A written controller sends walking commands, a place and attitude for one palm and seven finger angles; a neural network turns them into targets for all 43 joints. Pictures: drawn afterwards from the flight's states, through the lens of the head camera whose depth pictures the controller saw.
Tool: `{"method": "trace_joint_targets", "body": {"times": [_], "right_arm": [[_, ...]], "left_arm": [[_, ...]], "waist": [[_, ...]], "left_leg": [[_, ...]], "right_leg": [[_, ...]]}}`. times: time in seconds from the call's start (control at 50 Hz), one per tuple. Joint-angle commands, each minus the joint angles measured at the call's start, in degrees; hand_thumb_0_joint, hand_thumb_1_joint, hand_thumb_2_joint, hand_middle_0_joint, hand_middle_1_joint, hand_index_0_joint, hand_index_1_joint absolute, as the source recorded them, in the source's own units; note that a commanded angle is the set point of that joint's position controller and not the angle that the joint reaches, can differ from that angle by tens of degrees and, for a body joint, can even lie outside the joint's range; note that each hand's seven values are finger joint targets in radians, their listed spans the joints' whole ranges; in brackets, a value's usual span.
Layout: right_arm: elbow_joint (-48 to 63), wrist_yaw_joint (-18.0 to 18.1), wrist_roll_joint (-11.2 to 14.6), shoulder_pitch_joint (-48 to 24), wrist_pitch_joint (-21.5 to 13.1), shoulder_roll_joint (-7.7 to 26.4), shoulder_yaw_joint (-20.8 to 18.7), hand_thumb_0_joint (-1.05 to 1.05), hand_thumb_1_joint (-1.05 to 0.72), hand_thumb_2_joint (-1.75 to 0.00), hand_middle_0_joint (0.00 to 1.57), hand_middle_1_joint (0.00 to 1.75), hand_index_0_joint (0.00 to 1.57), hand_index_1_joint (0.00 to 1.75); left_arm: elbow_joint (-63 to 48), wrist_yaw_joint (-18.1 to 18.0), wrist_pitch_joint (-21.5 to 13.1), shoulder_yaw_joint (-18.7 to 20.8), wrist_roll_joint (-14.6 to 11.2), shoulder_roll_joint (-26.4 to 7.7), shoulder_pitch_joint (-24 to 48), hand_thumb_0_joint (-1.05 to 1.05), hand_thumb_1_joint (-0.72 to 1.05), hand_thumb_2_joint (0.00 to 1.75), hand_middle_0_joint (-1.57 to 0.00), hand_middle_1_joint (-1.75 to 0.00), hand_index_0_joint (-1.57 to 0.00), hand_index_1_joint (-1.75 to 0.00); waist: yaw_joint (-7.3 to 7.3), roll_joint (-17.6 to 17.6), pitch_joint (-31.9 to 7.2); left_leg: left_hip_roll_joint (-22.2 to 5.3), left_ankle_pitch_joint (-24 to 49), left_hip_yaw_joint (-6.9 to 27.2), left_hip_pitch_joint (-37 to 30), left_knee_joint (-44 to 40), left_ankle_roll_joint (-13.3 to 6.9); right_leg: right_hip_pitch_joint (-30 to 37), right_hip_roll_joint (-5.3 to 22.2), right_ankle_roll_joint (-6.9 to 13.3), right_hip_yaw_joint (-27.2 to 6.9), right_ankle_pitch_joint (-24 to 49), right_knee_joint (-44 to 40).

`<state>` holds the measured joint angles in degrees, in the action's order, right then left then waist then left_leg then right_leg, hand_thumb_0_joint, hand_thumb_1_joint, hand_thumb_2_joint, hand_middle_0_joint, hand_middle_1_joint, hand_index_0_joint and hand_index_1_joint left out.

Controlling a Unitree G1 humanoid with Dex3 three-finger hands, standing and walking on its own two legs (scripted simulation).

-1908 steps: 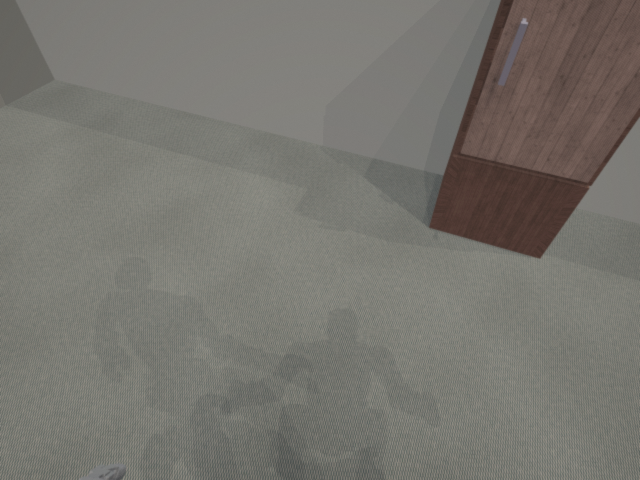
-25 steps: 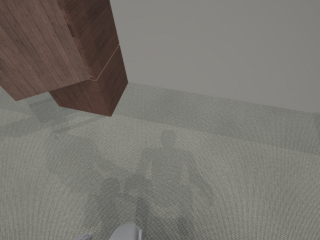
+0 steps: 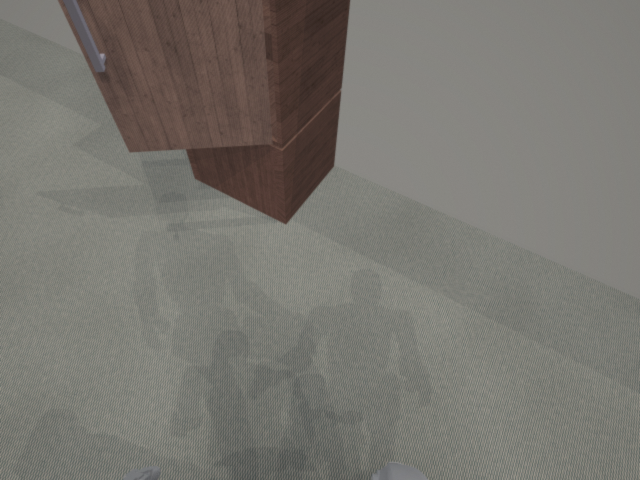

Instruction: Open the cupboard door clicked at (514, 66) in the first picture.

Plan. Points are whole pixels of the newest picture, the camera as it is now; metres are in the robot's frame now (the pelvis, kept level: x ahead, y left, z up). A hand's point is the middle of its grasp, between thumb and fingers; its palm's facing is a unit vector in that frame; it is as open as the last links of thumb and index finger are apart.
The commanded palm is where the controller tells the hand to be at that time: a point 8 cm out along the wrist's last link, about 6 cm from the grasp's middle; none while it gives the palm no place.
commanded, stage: turn to face it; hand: left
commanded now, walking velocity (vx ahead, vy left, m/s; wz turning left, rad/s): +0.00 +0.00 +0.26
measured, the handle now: (86, 28) +0.94 +0.58 +0.03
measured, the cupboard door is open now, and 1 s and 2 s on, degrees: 38 38 38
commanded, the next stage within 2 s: take the last steps up to it in 0.18 s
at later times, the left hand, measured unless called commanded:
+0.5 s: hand out of the picture +0.00 +0.16 -0.16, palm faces +0.25 -0.94 -0.23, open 7.3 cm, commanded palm none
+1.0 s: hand (145, 436) +0.18 +0.26 -0.16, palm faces +0.24 -0.95 -0.18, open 7.4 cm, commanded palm none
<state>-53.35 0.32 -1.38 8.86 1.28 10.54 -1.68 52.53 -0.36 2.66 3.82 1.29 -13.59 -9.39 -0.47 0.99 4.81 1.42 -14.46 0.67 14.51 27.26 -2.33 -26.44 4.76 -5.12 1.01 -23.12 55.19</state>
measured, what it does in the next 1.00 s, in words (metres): walks ahead: right foot, then left foot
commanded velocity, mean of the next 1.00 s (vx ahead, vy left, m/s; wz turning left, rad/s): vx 0.22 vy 0.09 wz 0.13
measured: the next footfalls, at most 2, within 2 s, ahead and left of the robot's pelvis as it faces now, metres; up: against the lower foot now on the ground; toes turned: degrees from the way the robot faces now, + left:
right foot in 0.12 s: +0.03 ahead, -0.14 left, +0.00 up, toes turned -1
left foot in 0.64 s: +0.07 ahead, +0.13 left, +0.00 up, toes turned +19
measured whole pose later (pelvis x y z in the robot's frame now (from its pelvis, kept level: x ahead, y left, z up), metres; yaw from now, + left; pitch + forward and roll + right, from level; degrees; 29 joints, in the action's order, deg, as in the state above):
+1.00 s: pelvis +0.14 +0.07 +0.00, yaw +13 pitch +0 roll +2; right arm -63.5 1.1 -1.4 23.0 -2.7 8.6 -0.9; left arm 57.6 1.1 0.0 3.0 1.7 -9.6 -8.4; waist 0.5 1.2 3.2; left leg 4.4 -17.4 -6.5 -1.2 16.3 -3.9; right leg -31.8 6.6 -0.5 4.7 -12.7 48.9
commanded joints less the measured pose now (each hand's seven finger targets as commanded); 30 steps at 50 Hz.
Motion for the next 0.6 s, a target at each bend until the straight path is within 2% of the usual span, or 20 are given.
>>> {"method": "trace_joint_targets", "body": {"times": [0.0,0.04,0.06,0.08,0.1,0.12,0.14,0.16,0.2,0.24,0.26,0.32,0.36,0.4,0.42,0.46,0.52,0.54,0.56,0.58], "right_arm": [[2.3,0.9,-0.3,3.2,-0.5,11.6,-3.6,0.00,-0.90,-0.90,0.20,0.30,0.20,0.30],[2.0,0.9,-0.1,2.3,-0.3,11.1,-3.6,0.00,-0.90,-0.90,0.20,0.30,0.20,0.30],[1.9,0.9,0.1,1.9,-0.3,10.7,-3.6,0.00,-0.90,-0.90,0.20,0.30,0.20,0.30],[1.8,0.8,0.5,1.5,-0.4,9.6,-3.4,0.00,-0.90,-0.90,0.20,0.30,0.20,0.30],[1.9,0.4,1.1,3.1,-0.5,6.6,-3.1,0.00,-0.90,-0.90,0.20,0.30,0.20,0.30],[3.0,0.1,1.1,3.1,-0.4,4.6,-2.8,0.00,-0.90,-0.90,0.20,0.30,0.20,0.30],[2.0,0.5,0.6,1.4,0.5,6.2,-3.1,0.00,-0.90,-0.90,0.20,0.30,0.20,0.30],[1.0,0.5,0.6,0.9,0.8,6.2,-3.3,0.00,-0.90,-0.90,0.20,0.30,0.20,0.30],[-0.8,0.0,0.8,1.5,1.4,5.3,-3.1,0.00,-0.90,-0.90,0.20,0.30,0.20,0.30],[-1.8,-0.3,0.8,2.0,1.6,4.4,-2.9,0.00,-0.90,-0.90,0.20,0.30,0.20,0.30],[-2.2,-0.3,0.8,1.7,1.6,4.2,-2.8,0.00,-0.90,-0.90,0.20,0.30,0.20,0.30],[-2.0,-0.8,0.5,-0.7,1.0,3.2,-2.4,0.00,-0.90,-0.90,0.20,0.30,0.20,0.30],[-1.6,-1.1,0.4,-2.6,0.7,3.3,-2.2,0.00,-0.90,-0.90,0.20,0.30,0.20,0.30],[-0.8,-1.5,0.4,-4.3,0.4,3.6,-2.1,0.00,-0.90,-0.90,0.20,0.30,0.20,0.30],[-0.3,-1.8,0.4,-5.3,0.1,3.6,-2.1,0.00,-0.90,-0.90,0.20,0.30,0.20,0.30],[0.5,-2.1,0.4,-6.7,-0.3,3.4,-1.9,0.00,-0.90,-0.90,0.20,0.30,0.20,0.30],[0.8,-2.4,0.6,-5.6,-0.9,3.1,-1.7,0.00,-0.90,-0.90,0.20,0.30,0.20,0.30],[0.0,-2.3,0.5,-2.8,-1.1,3.4,-1.6,0.00,-0.90,-0.90,0.20,0.30,0.20,0.30],[-1.1,-2.1,0.4,0.7,-1.4,3.9,-1.6,0.00,-0.90,-0.90,0.20,0.30,0.20,0.30],[-2.7,-1.5,0.3,6.3,-1.9,6.3,-2.2,0.00,-0.90,-0.90,0.20,0.30,0.20,0.30]], "left_arm": [[-4.2,-0.5,-1.4,0.2,-0.6,-2.2,-0.4,0.00,0.90,0.90,-0.20,-0.30,-0.20,-0.30],[-3.4,-0.6,-1.9,0.3,-0.8,-2.0,-2.8,0.00,0.90,0.90,-0.20,-0.30,-0.20,-0.30],[-2.8,-0.8,-2.3,0.4,-0.9,-2.2,-4.8,0.00,0.90,0.90,-0.20,-0.30,-0.20,-0.30],[-1.9,-1.0,-2.9,0.7,-0.8,-3.4,-7.1,0.00,0.90,0.90,-0.20,-0.30,-0.20,-0.30],[-1.4,-1.4,-3.6,1.3,-0.1,-7.0,-8.3,0.00,0.90,0.90,-0.20,-0.30,-0.20,-0.30],[-1.2,-1.6,-3.8,1.9,0.3,-10.5,-9.0,0.00,0.90,0.90,-0.20,-0.30,-0.20,-0.30],[-0.8,-1.8,-4.2,1.4,-0.2,-8.9,-9.2,0.00,0.90,0.90,-0.20,-0.30,-0.20,-0.30],[-1.0,-1.9,-4.2,1.0,-0.2,-7.5,-7.1,0.00,0.90,0.90,-0.20,-0.30,-0.20,-0.30],[-1.4,-1.9,-4.0,0.4,-0.5,-5.4,-4.6,0.00,0.90,0.90,-0.20,-0.30,-0.20,-0.30],[-1.5,-1.9,-4.2,0.4,-0.3,-4.5,-4.1,0.00,0.90,0.90,-0.20,-0.30,-0.20,-0.30],[-1.1,-1.9,-4.3,0.2,-0.2,-4.1,-4.8,0.00,0.90,0.90,-0.20,-0.30,-0.20,-0.30],[1.0,-1.6,-4.7,1.1,0.1,-4.7,-9.1,0.00,0.90,0.90,-0.20,-0.30,-0.20,-0.30],[2.1,-1.3,-4.9,1.5,0.1,-5.8,-10.9,0.00,0.90,0.90,-0.20,-0.30,-0.20,-0.30],[3.3,-1.0,-5.2,1.7,0.3,-6.4,-12.2,0.00,0.90,0.90,-0.20,-0.30,-0.20,-0.30],[3.9,-0.9,-5.3,1.9,0.5,-6.4,-13.1,0.00,0.90,0.90,-0.20,-0.30,-0.20,-0.30],[4.8,-0.7,-5.4,2.1,0.5,-7.2,-13.9,0.00,0.90,0.90,-0.20,-0.30,-0.20,-0.30],[5.8,-0.3,-5.4,2.2,0.8,-7.7,-12.6,0.00,0.90,0.90,-0.20,-0.30,-0.20,-0.30],[5.8,-0.3,-5.2,2.3,0.6,-8.1,-11.2,0.00,0.90,0.90,-0.20,-0.30,-0.20,-0.30],[5.7,-0.1,-5.0,2.3,0.3,-8.1,-9.8,0.00,0.90,0.90,-0.20,-0.30,-0.20,-0.30],[5.3,0.2,-4.9,2.1,0.1,-7.2,-8.7,0.00,0.90,0.90,-0.20,-0.30,-0.20,-0.30]], "waist": [[1.85,-9.9,-7.7],[0.53,-10.1,-7.8],[-0.44,-9.5,-8.7],[-1.59,-6.8,-9.2],[-1.54,4.4,-10.5],[-1.91,13.7,-9.0],[-2.34,14.3,-8.1],[-1.31,12.9,-5.9],[0.28,7.9,-4.8],[0.80,9.0,-4.7],[0.55,8.8,-4.8],[-1.89,7.6,-4.2],[-2.90,7.7,-3.3],[-3.46,9.0,-2.1],[-3.97,8.4,-2.2],[-4.28,8.5,-1.9],[-2.70,9.2,-1.3],[-1.17,8.9,-1.7],[0.77,7.3,-2.2],[3.60,2.9,-4.5]], "left_leg": [[-14.2,29.4,13.1,-6.3,-4.5,-8.0],[-13.5,28.9,13.9,-3.8,-2.7,-7.2],[-12.1,26.8,13.4,-2.6,-0.9,-5.8],[-9.7,20.4,12.0,1.1,2.3,-3.2],[-4.1,6.3,6.2,9.6,10.0,0.6],[2.4,-18.0,-0.1,15.2,21.6,3.5],[0.2,-22.3,3.2,15.0,30.8,3.4],[-0.4,-19.5,3.2,16.4,36.9,3.8],[-1.3,-12.7,2.6,17.1,41.7,4.6],[-2.0,-10.2,1.5,15.8,39.5,5.1],[-2.0,-9.9,0.9,14.6,37.1,5.2],[-2.3,-10.6,-1.4,15.6,29.5,5.4],[-2.8,-10.4,-2.1,16.9,26.3,5.3],[-3.5,-10.2,-2.6,17.4,23.6,5.0],[-3.7,-11.0,-3.1,17.2,21.8,4.8],[-3.4,-11.1,-3.9,16.1,17.9,4.2],[-2.3,-9.5,-6.3,9.0,10.1,3.4],[-1.5,-6.9,-7.5,3.6,6.0,3.0],[0.3,-3.2,-9.8,-4.0,1.4,2.6],[-0.4,-2.7,-8.8,-14.2,-3.1,1.5]], "right_leg": [[4.0,-2.6,0.7,1.7,-1.9,-9.6],[9.8,-3.7,1.3,2.2,1.9,-17.0],[14.1,-3.8,1.7,2.4,7.0,-24.0],[20.5,-2.0,2.1,1.3,13.8,-31.6],[28.9,8.2,5.2,-8.4,22.5,-34.8],[28.7,20.5,12.3,-17.6,34.3,-35.9],[23.8,21.5,15.2,-17.8,41.8,-35.9],[23.3,18.7,16.1,-15.4,45.2,-34.7],[22.6,13.8,13.9,-6.0,45.1,-33.5],[21.5,12.5,12.2,-1.7,42.4,-34.3],[20.9,12.1,12.2,-1.4,41.1,-34.8],[25.1,14.0,12.1,-3.1,33.1,-36.8],[26.6,15.6,12.6,-3.6,28.7,-38.0],[26.6,17.0,13.1,-4.2,22.9,-39.4],[27.0,17.7,13.3,-4.8,20.0,-39.6],[26.9,18.3,13.4,-4.4,18.6,-39.6],[22.0,17.8,11.9,-1.7,15.5,-38.1],[19.2,16.8,10.9,0.4,14.4,-36.4],[14.7,14.5,9.3,3.0,13.7,-33.8],[9.1,12.0,7.4,6.1,14.3,-25.6]]}}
